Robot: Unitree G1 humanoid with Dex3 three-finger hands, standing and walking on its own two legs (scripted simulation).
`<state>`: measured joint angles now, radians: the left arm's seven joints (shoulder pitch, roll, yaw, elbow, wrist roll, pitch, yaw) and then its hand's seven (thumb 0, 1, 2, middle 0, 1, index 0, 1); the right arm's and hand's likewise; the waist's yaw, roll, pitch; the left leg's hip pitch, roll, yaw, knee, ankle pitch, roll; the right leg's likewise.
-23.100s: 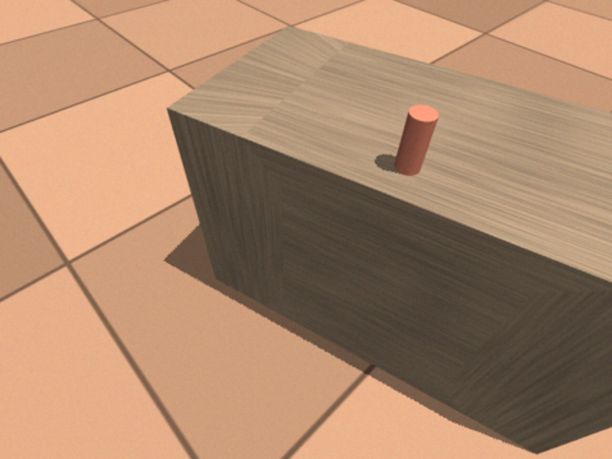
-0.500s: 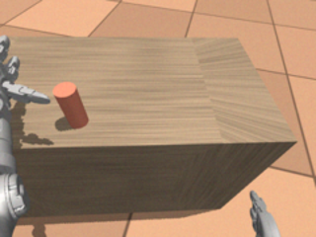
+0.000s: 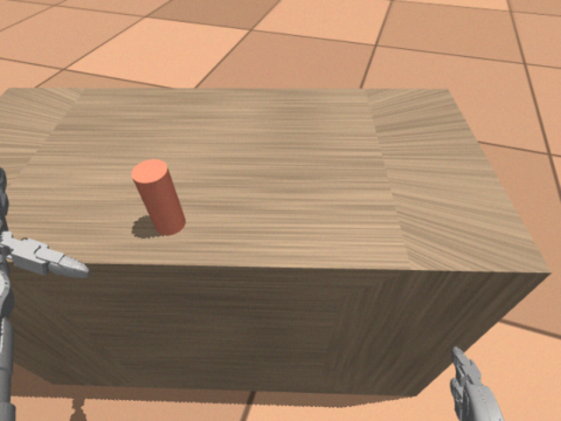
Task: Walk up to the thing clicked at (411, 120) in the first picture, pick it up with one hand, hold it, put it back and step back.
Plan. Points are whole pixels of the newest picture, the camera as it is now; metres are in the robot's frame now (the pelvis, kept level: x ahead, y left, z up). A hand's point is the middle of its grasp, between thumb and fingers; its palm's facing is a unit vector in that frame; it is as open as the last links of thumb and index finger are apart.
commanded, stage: sink last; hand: left
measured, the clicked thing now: (160, 199) +0.44 +0.21 +0.06
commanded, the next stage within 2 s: home in 0.60 s
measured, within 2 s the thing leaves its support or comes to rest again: neither
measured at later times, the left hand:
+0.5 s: hand (39, 353) +0.16 +0.22 +0.17, palm faces +0.34 -0.84 -0.42, open 17.4 cm
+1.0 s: hand (81, 386) +0.16 +0.23 +0.06, palm faces +0.32 -0.90 -0.31, open 17.5 cm
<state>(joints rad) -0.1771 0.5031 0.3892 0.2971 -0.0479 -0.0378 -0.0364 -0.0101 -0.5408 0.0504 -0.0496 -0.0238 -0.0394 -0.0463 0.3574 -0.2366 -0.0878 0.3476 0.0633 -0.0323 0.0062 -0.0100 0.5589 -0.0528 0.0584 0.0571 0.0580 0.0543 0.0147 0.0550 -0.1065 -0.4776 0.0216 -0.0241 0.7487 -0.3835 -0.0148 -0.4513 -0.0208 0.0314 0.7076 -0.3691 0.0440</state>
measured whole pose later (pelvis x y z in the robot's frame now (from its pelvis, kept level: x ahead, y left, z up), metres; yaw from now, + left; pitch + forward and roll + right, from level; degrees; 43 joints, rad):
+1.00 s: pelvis -0.02 -0.01 +0.00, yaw +1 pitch +3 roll +0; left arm 0.50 0.25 0.25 -0.14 -0.07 -0.25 0.00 -0.01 -0.55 0.06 -0.05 -0.05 -0.06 -0.06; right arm 0.36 -0.14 -0.03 0.35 0.04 -0.11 -0.03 -0.01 -0.03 -0.41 0.12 0.16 0.12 0.16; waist 0.05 0.01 -0.02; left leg -0.45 0.00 -0.04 0.76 -0.37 -0.03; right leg -0.44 -0.04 0.02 0.78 -0.39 0.03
